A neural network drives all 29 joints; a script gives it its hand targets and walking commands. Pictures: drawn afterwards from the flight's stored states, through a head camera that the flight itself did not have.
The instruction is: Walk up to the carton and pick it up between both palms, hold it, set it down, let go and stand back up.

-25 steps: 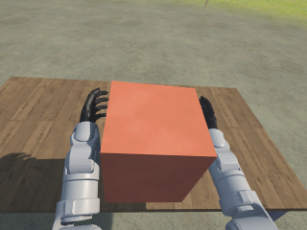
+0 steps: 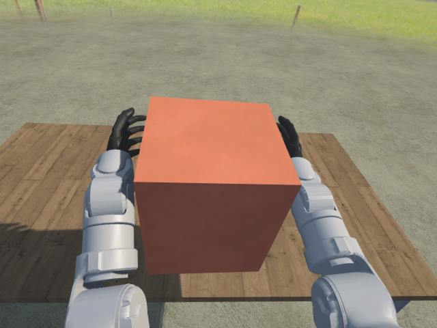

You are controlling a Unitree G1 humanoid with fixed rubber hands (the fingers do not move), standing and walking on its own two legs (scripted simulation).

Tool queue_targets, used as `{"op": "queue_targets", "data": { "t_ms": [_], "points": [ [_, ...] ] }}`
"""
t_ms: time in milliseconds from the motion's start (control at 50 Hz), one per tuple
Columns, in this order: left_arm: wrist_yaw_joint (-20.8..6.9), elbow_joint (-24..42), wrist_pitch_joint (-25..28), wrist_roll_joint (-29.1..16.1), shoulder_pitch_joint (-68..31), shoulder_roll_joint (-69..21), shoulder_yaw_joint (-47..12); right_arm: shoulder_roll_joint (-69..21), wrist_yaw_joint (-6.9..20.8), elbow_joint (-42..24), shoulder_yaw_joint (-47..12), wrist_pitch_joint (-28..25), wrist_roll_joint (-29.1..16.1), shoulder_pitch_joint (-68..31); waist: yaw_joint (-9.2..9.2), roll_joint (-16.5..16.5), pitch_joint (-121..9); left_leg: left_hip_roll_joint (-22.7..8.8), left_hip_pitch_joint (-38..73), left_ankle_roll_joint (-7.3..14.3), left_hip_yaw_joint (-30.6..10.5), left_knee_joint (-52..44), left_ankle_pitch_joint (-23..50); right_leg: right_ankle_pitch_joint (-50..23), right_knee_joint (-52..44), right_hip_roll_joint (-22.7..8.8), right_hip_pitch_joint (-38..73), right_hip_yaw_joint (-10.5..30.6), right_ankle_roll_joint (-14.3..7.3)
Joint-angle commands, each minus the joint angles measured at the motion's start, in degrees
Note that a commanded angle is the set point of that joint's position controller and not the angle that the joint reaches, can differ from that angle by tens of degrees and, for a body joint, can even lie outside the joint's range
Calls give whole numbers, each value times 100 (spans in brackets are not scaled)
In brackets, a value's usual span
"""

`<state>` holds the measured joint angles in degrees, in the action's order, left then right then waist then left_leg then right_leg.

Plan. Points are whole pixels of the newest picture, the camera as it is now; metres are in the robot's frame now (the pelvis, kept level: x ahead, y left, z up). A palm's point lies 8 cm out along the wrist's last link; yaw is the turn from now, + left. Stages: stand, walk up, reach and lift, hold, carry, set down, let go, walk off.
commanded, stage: reach and lift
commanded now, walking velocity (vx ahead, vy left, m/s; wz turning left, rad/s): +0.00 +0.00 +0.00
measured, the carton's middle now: (208, 189) +0.34 +0.00 +0.14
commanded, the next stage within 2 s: hold in 0.96 s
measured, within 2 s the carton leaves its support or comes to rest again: neither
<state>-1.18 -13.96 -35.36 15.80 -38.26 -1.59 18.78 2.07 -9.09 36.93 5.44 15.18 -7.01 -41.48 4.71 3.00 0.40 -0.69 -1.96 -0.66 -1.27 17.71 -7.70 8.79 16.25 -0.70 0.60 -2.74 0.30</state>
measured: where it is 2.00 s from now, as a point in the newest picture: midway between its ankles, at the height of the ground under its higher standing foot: outside the picture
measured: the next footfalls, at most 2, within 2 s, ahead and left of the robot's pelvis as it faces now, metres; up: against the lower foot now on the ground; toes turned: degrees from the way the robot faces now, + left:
none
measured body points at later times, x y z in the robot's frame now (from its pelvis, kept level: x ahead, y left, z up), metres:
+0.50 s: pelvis +0.01 +0.01 +0.00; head -0.05 +0.03 +0.45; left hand +0.40 +0.15 +0.21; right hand +0.39 -0.16 +0.20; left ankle +0.03 +0.13 -0.75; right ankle +0.01 -0.12 -0.75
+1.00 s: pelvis +0.01 +0.00 +0.00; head -0.07 +0.02 +0.44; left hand +0.39 +0.15 +0.23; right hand +0.38 -0.16 +0.23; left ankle +0.03 +0.13 -0.75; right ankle +0.01 -0.12 -0.75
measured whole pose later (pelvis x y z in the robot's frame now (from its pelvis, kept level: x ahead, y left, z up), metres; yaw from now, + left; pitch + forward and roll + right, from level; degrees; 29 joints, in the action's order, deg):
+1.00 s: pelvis +0.01 +0.00 +0.00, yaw +0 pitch -9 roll -1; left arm -0.5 -12.5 -41.6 15.8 -40.7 -1.2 19.3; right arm 5.8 -11.3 37.1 0.9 21.3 -14.7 -45.6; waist 6.0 2.1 -1.7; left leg -1.0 -1.4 -0.6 -1.6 19.9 -9.7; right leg 9.4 15.9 -0.2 2.3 -2.6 0.3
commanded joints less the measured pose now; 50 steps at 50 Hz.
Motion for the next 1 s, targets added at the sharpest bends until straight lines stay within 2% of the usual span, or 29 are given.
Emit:
{"op": "queue_targets", "data": {
  "t_ms": [0,20,80,100,180,200,220,240,280,300,320,340,360,400,460,480,520,560,580,620,660,700,780,800,860,900,920,960,980],
  "points": [
    [-828,217,192,-503,-3562,-3074,-2690,-3312,381,-1637,-2073,-322,-441,-4268,116,-355,-2056,324,596,21,270,-108,662,-800,-211,340,344,-192,308],
    [-862,53,158,-445,-3390,-3010,-2591,-3274,362,-1434,-2033,-261,-375,-4053,133,-203,-1510,312,433,33,305,-182,682,-818,-244,353,355,-198,313],
    [-890,276,127,-471,-3597,-3111,-2594,-3198,404,-1343,-1862,-268,-447,-4135,166,-397,-1560,241,452,-51,229,-195,720,-509,-245,347,234,-218,206],
    [-867,441,139,-561,-3758,-3075,-2673,-3277,427,-1430,-1993,-293,-503,-4294,159,-276,-1981,282,612,-47,243,-122,965,-791,-215,393,372,-236,223],
    [-754,553,127,-651,-3704,-3205,-2956,-3245,412,-1715,-2187,-283,-710,-4304,152,-570,-2182,268,756,-165,199,114,1527,-1132,-147,428,412,-190,191],
    [-747,439,101,-658,-3604,-3252,-2889,-3176,397,-1656,-2167,-236,-722,-4274,219,-460,-2018,264,815,-162,157,103,1527,-1111,-184,453,273,-225,203],
    [-756,425,86,-564,-3600,-3148,-2803,-3186,383,-1524,-2200,-181,-725,-4192,169,-423,-1935,263,767,-120,175,84,1423,-1065,-185,407,297,-186,224],
    [-759,535,109,-625,-3700,-3151,-2865,-3250,403,-1876,-2318,-231,-802,-4395,85,-402,-2224,283,713,-83,211,59,1272,-1003,-151,406,393,-148,238],
    [-693,844,152,-817,-3897,-3241,-3059,-3372,401,-2073,-2424,-237,-923,-4569,133,-407,-2523,275,827,-77,152,123,1498,-1218,-98,430,339,-177,210],
    [-659,779,141,-780,-3818,-3246,-3089,-3303,403,-1863,-2423,-198,-896,-4426,150,-486,-2425,275,823,-108,144,129,1540,-1185,-88,429,256,-179,194],
    [-639,736,129,-750,-3926,-3229,-3031,-3258,442,-1771,-2368,-170,-897,-4461,63,-479,-2207,267,748,-110,167,57,1289,-803,-173,447,142,-173,193],
    [-638,438,82,-661,-3875,-3167,-2912,-3199,451,-1717,-2294,-164,-772,-4514,86,-455,-2108,276,679,-87,187,-7,1067,-640,-215,427,77,-200,179],
    [-617,594,99,-707,-4140,-3173,-2945,-3302,465,-1583,-2194,-157,-749,-4578,100,-477,-2166,237,662,-73,177,-24,863,-402,-204,409,-45,-215,184],
    [-615,388,7,-674,-4008,-3211,-2898,-3211,503,-1441,-2136,-109,-734,-4568,63,-512,-1946,221,718,-46,163,-118,780,-337,-278,412,-53,-194,186],
    [-581,435,44,-755,-4185,-3218,-2936,-3263,504,-1348,-2070,-80,-804,-4609,143,-521,-2136,222,601,-78,173,-47,891,-495,-233,413,0,-154,165],
    [-572,448,45,-803,-4103,-3271,-2883,-3275,485,-1544,-2088,-81,-842,-4757,80,-450,-2392,246,655,-72,166,59,1054,-733,-181,436,179,-142,171],
    [-613,207,-16,-663,-4048,-3114,-2652,-3315,435,-1409,-2174,-13,-854,-4755,19,-292,-2243,283,525,30,208,2,940,-839,-181,404,229,-87,243],
    [-638,162,-64,-669,-3952,-3148,-2588,-3268,410,-1370,-2208,11,-887,-4810,25,-310,-2216,285,615,-22,199,16,1060,-912,-157,427,299,-136,229],
    [-609,515,-35,-703,-4078,-3163,-2742,-3341,406,-1458,-2247,18,-1006,-4727,45,-370,-2469,251,747,-47,151,95,1343,-1105,-117,463,343,-143,215],
    [-656,342,-105,-628,-3824,-3009,-2633,-3314,320,-1388,-2368,123,-1106,-4517,59,-253,-2249,314,801,-26,190,195,1642,-1659,-128,434,476,-67,313],
    [-742,454,-127,-637,-3991,-3032,-2664,-3282,255,-1426,-2271,187,-1122,-4522,167,-385,-2087,329,561,-108,191,93,1450,-1535,-112,442,560,-95,326],
    [-782,500,-143,-706,-4039,-3050,-2698,-3318,219,-1620,-2269,189,-1101,-4633,255,-308,-2222,340,566,-85,162,109,1264,-1434,-117,423,627,-88,314],
    [-655,1199,-87,-909,-4347,-3195,-3155,-3388,211,-1959,-2563,238,-1343,-4610,313,-623,-2668,364,967,-229,52,346,1971,-1980,4,460,529,-96,283],
    [-654,1177,-112,-940,-4145,-3164,-3127,-3335,186,-2011,-2573,288,-1329,-4500,283,-507,-2559,350,979,-230,52,377,2036,-1982,-43,506,493,-91,285],
    [-714,702,-228,-770,-4118,-3016,-2898,-3223,210,-1633,-2374,399,-1175,-4446,204,-380,-1996,327,676,-145,104,116,1300,-1201,-168,448,241,-126,298],
    [-778,504,-316,-621,-4025,-2973,-2628,-3300,233,-1539,-2345,440,-1157,-4542,118,-326,-1716,338,379,-56,166,-6,1134,-1102,-177,387,385,-74,280],
    [-799,528,-347,-561,-4004,-2939,-2569,-3328,234,-1634,-2416,423,-1201,-4640,37,-293,-1765,333,407,-37,158,-23,1081,-1104,-178,399,423,-70,304],
    [-753,724,-350,-737,-4394,-3026,-2702,-3450,251,-1945,-2457,398,-1353,-5167,42,-327,-2179,313,379,-3,178,1,990,-962,-138,433,445,-72,286],
    [-691,852,-336,-835,-4413,-3102,-2817,-3483,264,-1949,-2557,405,-1428,-5107,-26,-380,-2332,335,486,-4,195,110,1218,-1123,-101,438,414,-28,267]
  ]
}}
